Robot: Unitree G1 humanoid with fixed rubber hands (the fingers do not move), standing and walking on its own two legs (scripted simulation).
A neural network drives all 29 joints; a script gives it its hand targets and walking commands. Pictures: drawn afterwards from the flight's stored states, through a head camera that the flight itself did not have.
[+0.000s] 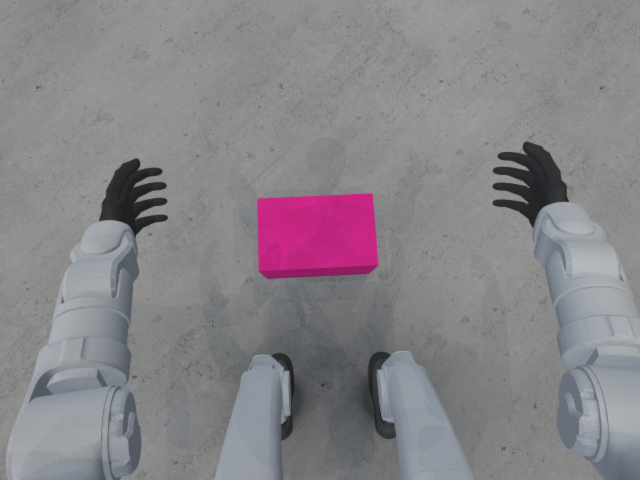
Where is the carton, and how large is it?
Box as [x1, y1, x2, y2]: [257, 193, 378, 278]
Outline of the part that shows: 372,193 257,199 259,271 267,278 368,273 378,264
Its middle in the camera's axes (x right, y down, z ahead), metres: +0.00 -0.01 +0.99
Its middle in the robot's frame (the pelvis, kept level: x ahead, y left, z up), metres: +0.50 +0.01 -0.60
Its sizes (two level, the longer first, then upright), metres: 0.276 0.174 0.165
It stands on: the floor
